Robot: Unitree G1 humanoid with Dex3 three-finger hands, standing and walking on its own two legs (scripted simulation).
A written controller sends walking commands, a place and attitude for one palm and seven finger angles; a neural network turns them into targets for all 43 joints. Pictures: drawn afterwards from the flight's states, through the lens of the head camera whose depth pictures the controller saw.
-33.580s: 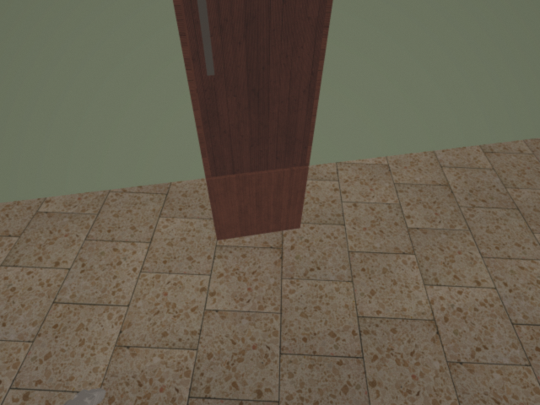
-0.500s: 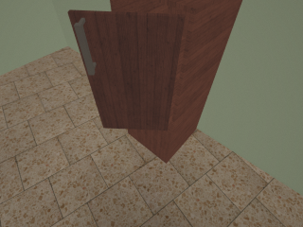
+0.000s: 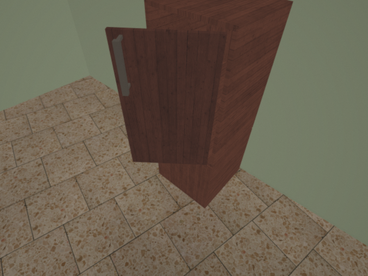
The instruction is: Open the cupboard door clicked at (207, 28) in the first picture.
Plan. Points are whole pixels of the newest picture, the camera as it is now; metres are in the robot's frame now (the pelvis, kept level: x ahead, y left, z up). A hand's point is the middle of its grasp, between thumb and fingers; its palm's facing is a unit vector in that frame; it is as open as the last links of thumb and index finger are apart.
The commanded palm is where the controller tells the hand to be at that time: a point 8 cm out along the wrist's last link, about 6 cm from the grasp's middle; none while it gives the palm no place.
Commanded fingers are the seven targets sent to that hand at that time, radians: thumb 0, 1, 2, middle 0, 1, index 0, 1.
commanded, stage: look again from close up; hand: left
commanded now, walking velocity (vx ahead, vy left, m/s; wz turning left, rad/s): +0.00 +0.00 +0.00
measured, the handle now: (123, 66) +0.65 +0.23 +0.15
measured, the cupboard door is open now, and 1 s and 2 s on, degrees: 39 39 39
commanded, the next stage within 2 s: shuffle to correct the standing spot in 0.06 s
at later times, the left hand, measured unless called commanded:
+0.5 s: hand out of the picture -0.08 +0.17 -0.18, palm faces +0.04 -0.99 -0.16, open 7.4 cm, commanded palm none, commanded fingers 0.00 0.90 0.90 -0.20 -0.30 -0.20 -0.30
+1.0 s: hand out of the picture +0.05 +0.20 -0.17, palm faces +0.00 -0.99 -0.16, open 7.4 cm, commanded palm none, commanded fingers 0.00 0.90 0.90 -0.20 -0.30 -0.20 -0.30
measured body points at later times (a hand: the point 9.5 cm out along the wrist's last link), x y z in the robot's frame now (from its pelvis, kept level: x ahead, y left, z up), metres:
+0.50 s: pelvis +0.00 +0.01 +0.00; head -0.02 +0.02 +0.45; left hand -0.08 +0.22 -0.16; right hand -0.03 -0.21 -0.16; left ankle +0.07 +0.10 -0.73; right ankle -0.02 -0.14 -0.73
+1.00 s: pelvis +0.06 +0.04 +0.00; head +0.06 +0.04 +0.45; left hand +0.05 +0.26 -0.16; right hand +0.07 -0.19 -0.15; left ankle +0.10 +0.11 -0.73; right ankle +0.06 -0.08 -0.69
